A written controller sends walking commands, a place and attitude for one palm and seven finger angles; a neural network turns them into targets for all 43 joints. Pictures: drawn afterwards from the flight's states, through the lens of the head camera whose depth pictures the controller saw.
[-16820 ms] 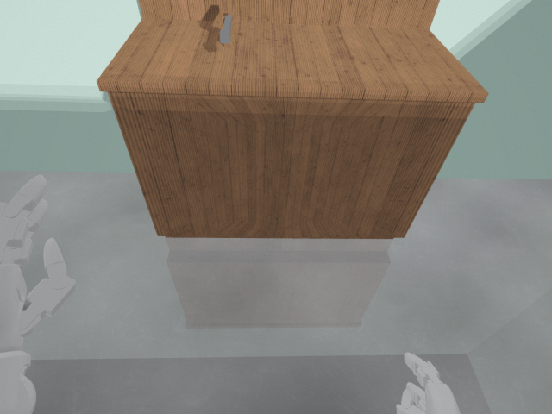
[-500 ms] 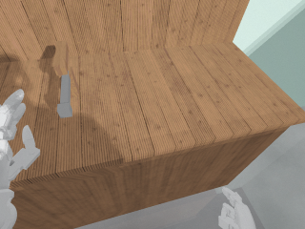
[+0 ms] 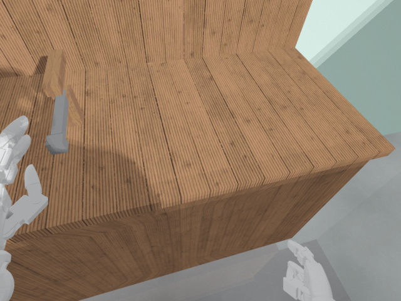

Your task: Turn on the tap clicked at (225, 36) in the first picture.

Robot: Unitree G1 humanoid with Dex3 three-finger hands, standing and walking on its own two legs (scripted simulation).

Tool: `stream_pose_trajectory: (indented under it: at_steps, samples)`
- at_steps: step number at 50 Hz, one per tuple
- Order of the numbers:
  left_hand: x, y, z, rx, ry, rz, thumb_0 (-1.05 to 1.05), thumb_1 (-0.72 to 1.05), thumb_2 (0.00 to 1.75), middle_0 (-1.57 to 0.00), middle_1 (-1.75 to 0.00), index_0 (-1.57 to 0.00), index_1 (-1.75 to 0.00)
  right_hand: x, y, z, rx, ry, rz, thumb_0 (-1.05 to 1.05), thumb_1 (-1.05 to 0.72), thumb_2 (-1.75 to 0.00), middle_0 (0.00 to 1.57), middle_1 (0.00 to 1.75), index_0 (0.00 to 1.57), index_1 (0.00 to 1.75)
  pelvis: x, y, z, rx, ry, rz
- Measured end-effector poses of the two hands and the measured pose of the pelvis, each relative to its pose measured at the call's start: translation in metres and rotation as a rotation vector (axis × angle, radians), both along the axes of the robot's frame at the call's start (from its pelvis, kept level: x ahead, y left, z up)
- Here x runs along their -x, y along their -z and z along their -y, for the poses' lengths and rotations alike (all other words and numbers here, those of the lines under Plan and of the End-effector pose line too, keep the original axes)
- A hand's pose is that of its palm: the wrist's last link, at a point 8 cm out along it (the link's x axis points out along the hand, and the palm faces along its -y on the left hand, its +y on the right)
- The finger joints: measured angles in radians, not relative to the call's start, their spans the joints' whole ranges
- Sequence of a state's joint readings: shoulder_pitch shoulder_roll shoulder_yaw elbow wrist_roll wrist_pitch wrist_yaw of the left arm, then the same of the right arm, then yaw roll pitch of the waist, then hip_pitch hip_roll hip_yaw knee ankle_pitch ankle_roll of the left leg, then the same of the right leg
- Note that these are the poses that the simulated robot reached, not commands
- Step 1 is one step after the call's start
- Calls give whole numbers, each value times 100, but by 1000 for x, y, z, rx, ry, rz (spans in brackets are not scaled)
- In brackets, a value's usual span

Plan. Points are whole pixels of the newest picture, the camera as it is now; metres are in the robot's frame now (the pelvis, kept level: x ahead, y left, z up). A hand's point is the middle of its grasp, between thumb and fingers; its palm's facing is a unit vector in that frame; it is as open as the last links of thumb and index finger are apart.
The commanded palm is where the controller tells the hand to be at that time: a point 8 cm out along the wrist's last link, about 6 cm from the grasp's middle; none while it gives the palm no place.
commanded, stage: shuffle to correct the standing spot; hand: left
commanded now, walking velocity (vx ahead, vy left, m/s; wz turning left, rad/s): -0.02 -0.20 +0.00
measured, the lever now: (57, 144) +0.35 +0.30 +0.11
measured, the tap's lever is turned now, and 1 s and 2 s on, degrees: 0 0 0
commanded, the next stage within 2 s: come to a stop and stand still in 0.08 s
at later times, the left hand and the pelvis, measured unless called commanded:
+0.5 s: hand (63, 203) +0.21 +0.22 +0.16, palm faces +0.38 -0.83 -0.40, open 7.4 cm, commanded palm +0.16 +0.25 +0.18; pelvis +0.01 -0.03 +0.00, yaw +0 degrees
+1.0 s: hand (10, 196) +0.22 +0.29 +0.16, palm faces +0.40 -0.85 -0.35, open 7.4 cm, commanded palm +0.16 +0.32 +0.18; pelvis +0.00 +0.04 +0.00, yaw +1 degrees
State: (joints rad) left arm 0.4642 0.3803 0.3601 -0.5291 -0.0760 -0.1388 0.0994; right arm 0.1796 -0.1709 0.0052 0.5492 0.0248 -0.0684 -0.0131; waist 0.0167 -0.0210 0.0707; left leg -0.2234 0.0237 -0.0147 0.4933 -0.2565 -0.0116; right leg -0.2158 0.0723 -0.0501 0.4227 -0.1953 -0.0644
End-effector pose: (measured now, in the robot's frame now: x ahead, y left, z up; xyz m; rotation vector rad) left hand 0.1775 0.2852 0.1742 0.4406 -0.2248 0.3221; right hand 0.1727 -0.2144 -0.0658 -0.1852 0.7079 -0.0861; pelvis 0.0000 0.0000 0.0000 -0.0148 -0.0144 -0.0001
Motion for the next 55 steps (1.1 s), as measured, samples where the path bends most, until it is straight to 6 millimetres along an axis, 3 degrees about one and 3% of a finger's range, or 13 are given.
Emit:
stream_pose_trajectory:
  at_steps: [12,20,28,39,46,55]
  samples:
    - [2,0,39,13,2,4,1,89,90,-21,-30,-21,-30,12,9,54,32,52,-13,1,-90,-90,20,30,20,30,2,5,32,-4,-1,-4]
    - [2,4,40,10,-29,-30,1,89,90,-21,-30,-21,-30,20,13,62,41,66,-61,1,-90,-90,20,30,20,30,-4,2,34,-4,-9,-12]
    - [4,1,20,-7,-68,-41,1,89,90,-21,-30,-21,-30,8,14,38,24,32,-56,2,-91,-90,20,30,20,30,-5,-1,20,-4,-8,2]
    - [6,8,-11,49,-50,-17,1,89,90,-21,-30,-21,-30,-8,-5,-10,26,-15,10,1,-90,-90,20,30,20,30,-3,-3,-12,-1,-8,13]
    - [3,0,-35,26,-48,26,1,89,90,-21,-30,-21,-30,-9,-9,-34,30,-29,16,1,-90,-90,20,30,21,30,-4,-4,-31,3,-12,10]
    - [1,7,-50,31,-39,-10,1,89,90,-21,-30,-21,-30,0,-3,-51,22,-17,-17,1,-90,-90,20,30,21,30,-4,-4,-48,4,-12,6]
